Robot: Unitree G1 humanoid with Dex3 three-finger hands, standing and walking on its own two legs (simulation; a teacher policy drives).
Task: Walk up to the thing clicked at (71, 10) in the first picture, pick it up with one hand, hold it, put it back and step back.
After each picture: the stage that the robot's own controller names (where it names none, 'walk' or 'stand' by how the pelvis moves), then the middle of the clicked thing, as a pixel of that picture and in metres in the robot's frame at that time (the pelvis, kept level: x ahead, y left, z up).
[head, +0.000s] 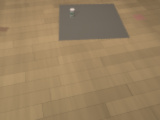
stand; (72, 13) +2.04 +0.06 -0.72
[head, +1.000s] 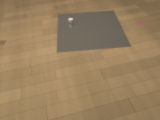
walk; (70, 22) +1.90 +0.21 -0.72
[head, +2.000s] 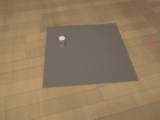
walk; (62, 41) +1.30 +0.23 -0.71
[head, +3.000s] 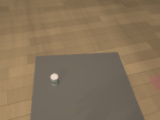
walk; (54, 80) +0.81 +0.20 -0.70
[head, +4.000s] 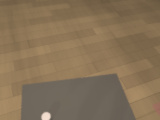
walk; (46, 119) +0.45 +0.19 -0.71
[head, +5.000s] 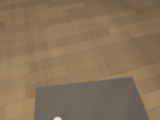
walk; out of the picture +0.40 +0.18 -0.72
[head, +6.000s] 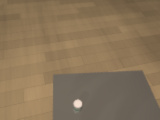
stand; (77, 106) +0.55 -0.02 -0.70
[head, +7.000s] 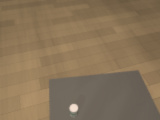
stand; (73, 110) +0.53 +0.03 -0.72
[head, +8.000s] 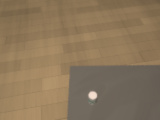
walk; (92, 98) +0.57 -0.06 -0.67
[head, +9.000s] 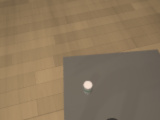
walk; (87, 87) +0.59 -0.03 -0.65
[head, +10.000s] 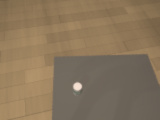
stand; (77, 89) +0.57 +0.02 -0.67
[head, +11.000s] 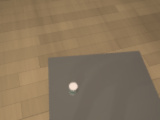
stand; (73, 89) +0.58 +0.03 -0.69
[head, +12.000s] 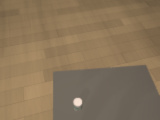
stand; (77, 104) +0.51 +0.01 -0.69
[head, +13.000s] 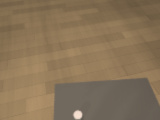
stand; (77, 117) +0.49 +0.03 -0.72
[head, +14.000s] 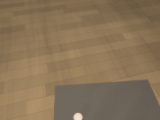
stand; (78, 119) +0.48 +0.03 -0.72
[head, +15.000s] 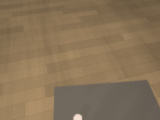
stand; out of the picture +0.47 +0.03 -0.72
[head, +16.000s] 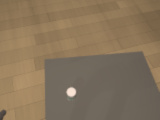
go down; (71, 94) +0.50 +0.02 -0.64
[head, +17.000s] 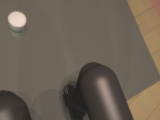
go down; (17, 25) +0.59 +0.06 -0.30
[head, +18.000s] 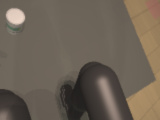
close in; (15, 22) +0.59 +0.06 -0.29
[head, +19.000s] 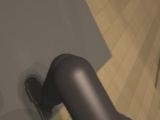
go down; out of the picture +0.59 +0.10 -0.29
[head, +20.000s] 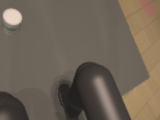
go down; (11, 22) +0.59 +0.06 -0.30
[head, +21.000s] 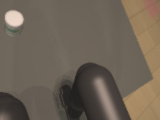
go down; (13, 24) +0.58 +0.06 -0.31
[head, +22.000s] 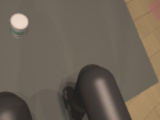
go down; (19, 27) +0.59 +0.05 -0.31
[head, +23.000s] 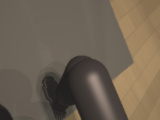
close in; out of the picture +0.59 +0.08 -0.29
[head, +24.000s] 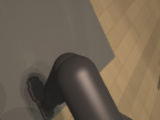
rest palm; out of the picture +0.59 +0.10 -0.29
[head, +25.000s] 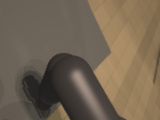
rest palm; out of the picture +0.58 +0.10 -0.30
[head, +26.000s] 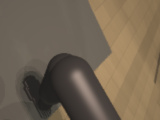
approach; out of the picture +0.58 +0.10 -0.30
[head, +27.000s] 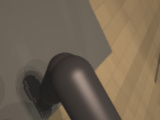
approach; out of the picture +0.58 +0.10 -0.29
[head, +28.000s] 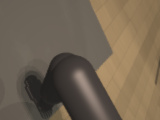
close; out of the picture +0.58 +0.10 -0.29
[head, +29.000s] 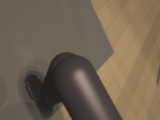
close; out of the picture +0.59 +0.10 -0.29
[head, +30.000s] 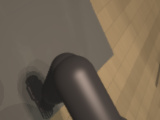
close; out of the picture +0.59 +0.10 -0.29
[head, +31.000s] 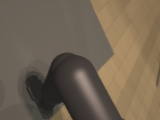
close in; out of the picture +0.59 +0.10 -0.29
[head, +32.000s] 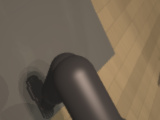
close; out of the picture +0.59 +0.10 -0.29
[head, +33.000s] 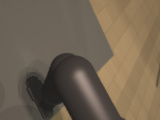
close in; out of the picture +0.59 +0.10 -0.29
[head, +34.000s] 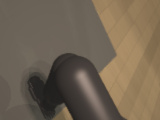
close in; out of the picture +0.59 +0.10 -0.29
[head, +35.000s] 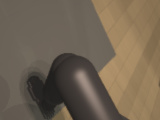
close in; out of the picture +0.59 +0.10 -0.29
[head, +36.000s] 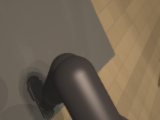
close in; out of the picture +0.59 +0.10 -0.29
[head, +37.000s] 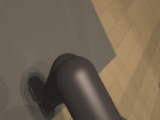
close in; out of the picture +0.59 +0.10 -0.29
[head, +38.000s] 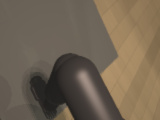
close in; out of the picture +0.59 +0.09 -0.29
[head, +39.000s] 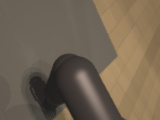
close in; out of the picture +0.58 +0.10 -0.29
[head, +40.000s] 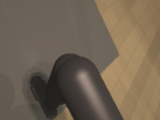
close in; out of the picture +0.59 +0.10 -0.29
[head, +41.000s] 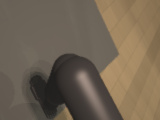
close in; out of the picture +0.59 +0.10 -0.29
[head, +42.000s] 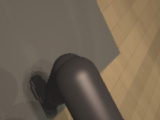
close in; out of the picture +0.59 +0.10 -0.29
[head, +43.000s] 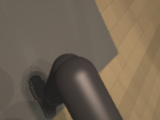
close in; out of the picture +0.58 +0.10 -0.29
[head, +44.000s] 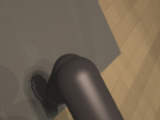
close in; out of the picture +0.59 +0.10 -0.29
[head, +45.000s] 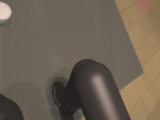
close in; (0, 17) +0.59 +0.08 -0.29
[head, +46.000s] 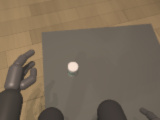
walk; (72, 69) +0.56 +0.00 -0.50
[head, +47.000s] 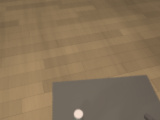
stand; (78, 116) +0.48 -0.02 -0.66
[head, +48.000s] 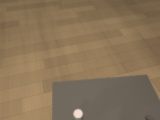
stand; (78, 116) +0.49 -0.01 -0.66
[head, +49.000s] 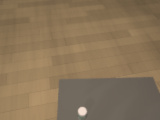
stand; (82, 114) +0.49 -0.01 -0.70
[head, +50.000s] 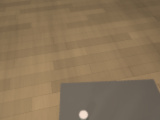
stand; (83, 117) +0.49 -0.01 -0.72
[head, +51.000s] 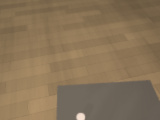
stand; (80, 119) +0.48 +0.01 -0.73
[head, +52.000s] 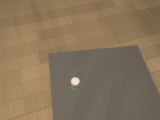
walk; (74, 83) +0.60 -0.01 -0.71
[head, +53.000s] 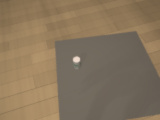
walk; (76, 63) +0.88 +0.07 -0.70
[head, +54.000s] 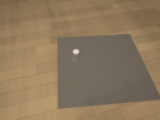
stand; (76, 55) +1.12 +0.03 -0.70
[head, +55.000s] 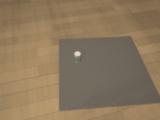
stand; (77, 57) +1.10 +0.01 -0.72
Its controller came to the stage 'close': yes
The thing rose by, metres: 0.00
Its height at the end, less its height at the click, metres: +0.00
